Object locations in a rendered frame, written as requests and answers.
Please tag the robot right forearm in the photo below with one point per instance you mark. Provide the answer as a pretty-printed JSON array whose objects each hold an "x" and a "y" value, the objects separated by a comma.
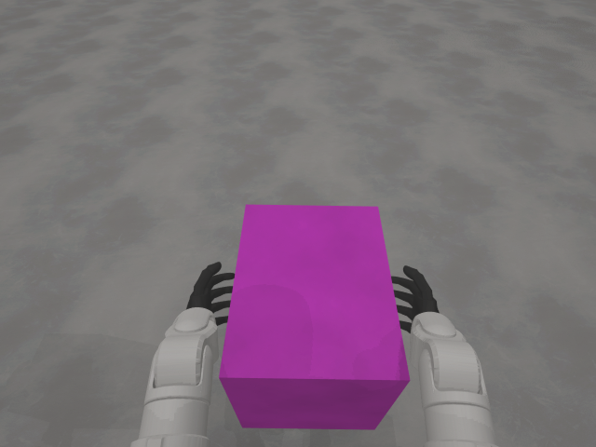
[{"x": 453, "y": 390}]

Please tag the right robot hand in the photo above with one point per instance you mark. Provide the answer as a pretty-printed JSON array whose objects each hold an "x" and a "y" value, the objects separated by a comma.
[{"x": 421, "y": 298}]

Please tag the robot left forearm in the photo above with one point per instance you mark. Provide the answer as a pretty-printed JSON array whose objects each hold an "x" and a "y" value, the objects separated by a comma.
[{"x": 177, "y": 399}]

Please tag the carton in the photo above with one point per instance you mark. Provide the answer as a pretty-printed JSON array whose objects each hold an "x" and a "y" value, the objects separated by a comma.
[{"x": 313, "y": 336}]

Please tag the left robot hand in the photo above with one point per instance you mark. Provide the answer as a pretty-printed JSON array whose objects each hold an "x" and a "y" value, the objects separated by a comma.
[{"x": 203, "y": 294}]

